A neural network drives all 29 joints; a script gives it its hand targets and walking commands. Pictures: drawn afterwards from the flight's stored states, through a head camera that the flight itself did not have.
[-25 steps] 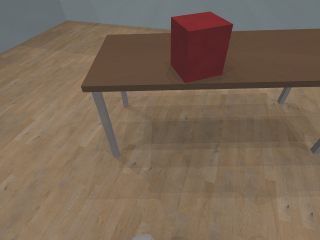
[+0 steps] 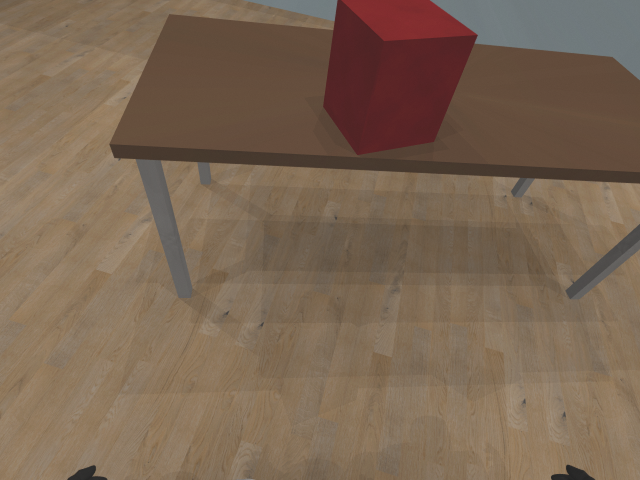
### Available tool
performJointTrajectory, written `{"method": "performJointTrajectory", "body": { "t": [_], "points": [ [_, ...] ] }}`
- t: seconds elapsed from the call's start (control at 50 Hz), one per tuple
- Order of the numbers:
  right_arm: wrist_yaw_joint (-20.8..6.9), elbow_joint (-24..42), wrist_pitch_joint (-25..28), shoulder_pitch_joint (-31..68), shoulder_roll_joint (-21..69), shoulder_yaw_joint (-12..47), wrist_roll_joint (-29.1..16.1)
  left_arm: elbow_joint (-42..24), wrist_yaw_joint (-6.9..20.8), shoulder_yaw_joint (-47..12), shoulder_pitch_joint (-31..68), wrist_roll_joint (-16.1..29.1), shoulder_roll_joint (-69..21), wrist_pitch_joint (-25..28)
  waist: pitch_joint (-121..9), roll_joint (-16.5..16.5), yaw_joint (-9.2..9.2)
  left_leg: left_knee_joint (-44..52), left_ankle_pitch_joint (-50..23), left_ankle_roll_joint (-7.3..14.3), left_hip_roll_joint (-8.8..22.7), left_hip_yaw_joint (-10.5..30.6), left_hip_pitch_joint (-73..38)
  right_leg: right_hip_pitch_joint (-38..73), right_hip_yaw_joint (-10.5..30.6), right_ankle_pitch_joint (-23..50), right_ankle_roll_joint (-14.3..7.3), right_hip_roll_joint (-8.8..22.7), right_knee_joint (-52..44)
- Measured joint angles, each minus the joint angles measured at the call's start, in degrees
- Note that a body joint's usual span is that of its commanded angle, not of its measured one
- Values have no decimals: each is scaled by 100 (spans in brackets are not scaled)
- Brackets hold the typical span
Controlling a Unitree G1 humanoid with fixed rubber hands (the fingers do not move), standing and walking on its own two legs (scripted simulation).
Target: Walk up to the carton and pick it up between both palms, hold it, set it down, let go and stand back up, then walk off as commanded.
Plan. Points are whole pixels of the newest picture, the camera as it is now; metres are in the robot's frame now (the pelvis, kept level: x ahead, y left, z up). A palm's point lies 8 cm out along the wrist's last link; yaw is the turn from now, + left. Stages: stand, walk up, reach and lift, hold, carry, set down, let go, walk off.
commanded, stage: walk off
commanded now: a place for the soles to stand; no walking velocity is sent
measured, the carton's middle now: (390, 75) +0.92 -0.10 +0.06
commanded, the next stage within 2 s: stand in 0.60 s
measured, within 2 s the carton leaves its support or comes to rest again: neither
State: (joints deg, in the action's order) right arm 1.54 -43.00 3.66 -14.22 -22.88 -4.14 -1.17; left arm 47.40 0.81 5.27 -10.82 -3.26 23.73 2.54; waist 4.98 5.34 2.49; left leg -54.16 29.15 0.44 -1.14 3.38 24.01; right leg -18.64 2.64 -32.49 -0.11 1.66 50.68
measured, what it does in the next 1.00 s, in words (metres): steps on the spot: right foot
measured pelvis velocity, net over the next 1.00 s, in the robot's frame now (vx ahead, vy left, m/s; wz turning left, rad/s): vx -0.05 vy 0.00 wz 0.01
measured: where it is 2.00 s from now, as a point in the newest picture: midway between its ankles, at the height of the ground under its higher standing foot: outside the picture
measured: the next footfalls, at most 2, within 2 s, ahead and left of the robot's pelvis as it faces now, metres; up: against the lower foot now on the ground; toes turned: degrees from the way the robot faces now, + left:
right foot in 0.36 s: +0.03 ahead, -0.14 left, +0.00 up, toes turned +4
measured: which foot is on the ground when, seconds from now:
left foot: down 0.00-1.00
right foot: down 0.00-0.10, up 0.12-0.34, down 0.36-1.00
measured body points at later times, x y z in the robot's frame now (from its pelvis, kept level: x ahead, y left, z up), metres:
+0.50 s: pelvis -0.02 +0.00 +0.01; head +0.03 +0.02 +0.45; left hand +0.08 +0.32 -0.11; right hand +0.08 -0.32 -0.08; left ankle -0.01 +0.11 -0.67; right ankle +0.00 -0.15 -0.69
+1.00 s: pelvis -0.05 +0.00 +0.02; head -0.05 +0.01 +0.47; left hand +0.07 +0.32 -0.09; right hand +0.08 -0.32 -0.06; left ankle +0.00 +0.11 -0.69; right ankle -0.01 -0.14 -0.69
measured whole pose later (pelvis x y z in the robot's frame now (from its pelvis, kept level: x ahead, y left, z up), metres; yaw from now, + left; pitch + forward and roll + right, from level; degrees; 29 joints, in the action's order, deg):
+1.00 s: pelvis -0.05 +0.00 +0.02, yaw +0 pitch -4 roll -1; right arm 0.2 -43.0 1.3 -12.4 -22.7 -4.0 -1.2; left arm 50.3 0.7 3.2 -9.9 -3.3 23.7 1.1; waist 3.0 1.4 0.3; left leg -45.6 21.0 1.0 -1.6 3.1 21.3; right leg -19.7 3.9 -21.8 0.6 -0.8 44.7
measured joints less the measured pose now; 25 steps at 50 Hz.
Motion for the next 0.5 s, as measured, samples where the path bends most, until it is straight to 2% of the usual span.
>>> {"method": "performJointTrajectory", "body": {
  "t": [0.04,0.1,0.12,0.2,0.26,0.32,0.36,0.42,0.5],
  "points": [
    [1,2,-28,9,-1,0,0,1,0,-109,6,0,-1,-17,10,-12,-49,-153,125,0,1,1,6,7,8,-35,161,-1,101],
    [0,6,16,6,-2,0,0,1,-2,-132,19,1,0,-62,14,-74,-118,-139,143,65,-5,4,-2,-36,12,190,179,-9,144],
    [0,6,51,5,-2,0,0,2,-3,-130,44,1,0,-89,33,-99,-138,-84,108,93,-5,5,-13,-113,10,343,153,-17,242],
    [2,4,125,-4,-2,1,0,-2,-8,-123,210,1,0,-153,193,-213,-147,205,-99,118,62,4,-51,-412,14,-206,4,-162,327],
    [27,3,130,-11,-1,0,0,-1,-8,-107,336,1,1,-153,377,-251,-184,400,-273,118,65,3,-51,-630,16,-207,-24,-205,328],
    [51,0,49,-19,0,1,0,-1,-8,-104,362,1,3,-153,539,-293,-219,441,-346,118,66,-1,-50,-655,-11,302,-33,-215,163],
    [54,1,-22,-25,1,1,0,-2,-8,-100,344,1,3,-146,611,-301,-218,338,-316,99,55,-3,-46,-433,-22,1146,-70,-201,-339],
    [60,0,-137,88,1,0,0,1,-7,-130,236,1,-5,-122,696,-416,-218,-88,-353,94,101,8,30,-294,-40,961,90,-258,-344],
    [57,3,-184,109,-2,1,0,0,-8,-132,100,1,-6,-155,531,-519,-222,-424,334,94,17,14,45,-258,-49,941,92,-214,-346]
  ]
}}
